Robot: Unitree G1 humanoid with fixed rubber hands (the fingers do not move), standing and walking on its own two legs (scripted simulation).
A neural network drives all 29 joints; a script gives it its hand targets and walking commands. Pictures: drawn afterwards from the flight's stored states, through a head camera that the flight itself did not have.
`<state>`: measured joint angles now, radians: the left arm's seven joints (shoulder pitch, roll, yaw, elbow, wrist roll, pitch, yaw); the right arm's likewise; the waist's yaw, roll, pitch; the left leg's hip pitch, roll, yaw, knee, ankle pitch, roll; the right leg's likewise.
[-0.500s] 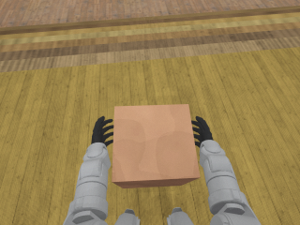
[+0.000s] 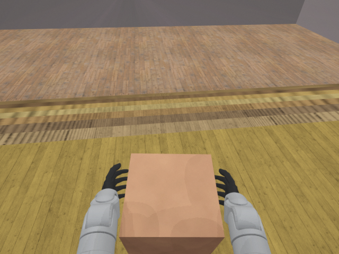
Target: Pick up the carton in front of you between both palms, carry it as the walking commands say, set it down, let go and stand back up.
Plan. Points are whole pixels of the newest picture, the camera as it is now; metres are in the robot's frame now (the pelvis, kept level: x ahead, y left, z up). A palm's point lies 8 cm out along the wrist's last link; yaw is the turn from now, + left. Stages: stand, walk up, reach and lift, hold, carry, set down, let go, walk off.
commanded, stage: reach and lift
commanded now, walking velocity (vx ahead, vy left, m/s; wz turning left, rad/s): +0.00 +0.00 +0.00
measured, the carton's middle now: (170, 209) +0.30 +0.00 -0.06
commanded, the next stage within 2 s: hold in 0.94 s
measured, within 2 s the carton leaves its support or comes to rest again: neither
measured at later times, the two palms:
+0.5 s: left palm (110, 191) +0.29 +0.15 +0.04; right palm (233, 195) +0.28 -0.15 +0.03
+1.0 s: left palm (108, 188) +0.29 +0.15 +0.05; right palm (233, 192) +0.28 -0.15 +0.04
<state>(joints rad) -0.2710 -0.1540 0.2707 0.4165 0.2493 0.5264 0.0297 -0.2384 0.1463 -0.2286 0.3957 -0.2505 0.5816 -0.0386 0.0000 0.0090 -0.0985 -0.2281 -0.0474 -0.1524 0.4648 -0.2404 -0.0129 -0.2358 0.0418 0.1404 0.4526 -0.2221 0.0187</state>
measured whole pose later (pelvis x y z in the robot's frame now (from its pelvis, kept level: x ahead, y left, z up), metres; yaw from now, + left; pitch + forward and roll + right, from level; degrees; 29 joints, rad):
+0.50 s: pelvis -0.01 +0.00 +0.00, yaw +0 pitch -4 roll +0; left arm -0.35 -0.18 0.33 0.40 0.32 0.60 0.00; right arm -0.32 0.17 -0.28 0.38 -0.31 0.65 -0.01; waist 0.00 0.01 -0.01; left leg -0.15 -0.04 -0.15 0.43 -0.22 -0.02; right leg -0.16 0.04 0.13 0.43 -0.20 0.01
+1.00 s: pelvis +0.00 +0.00 +0.01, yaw +0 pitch -5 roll +0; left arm -0.27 -0.15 0.24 0.29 0.28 0.68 0.01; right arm -0.25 0.15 -0.20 0.28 -0.27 0.73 -0.02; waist 0.00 0.01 -0.02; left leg -0.07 -0.03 -0.14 0.36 -0.20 -0.01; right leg -0.08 0.03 0.13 0.35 -0.19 0.01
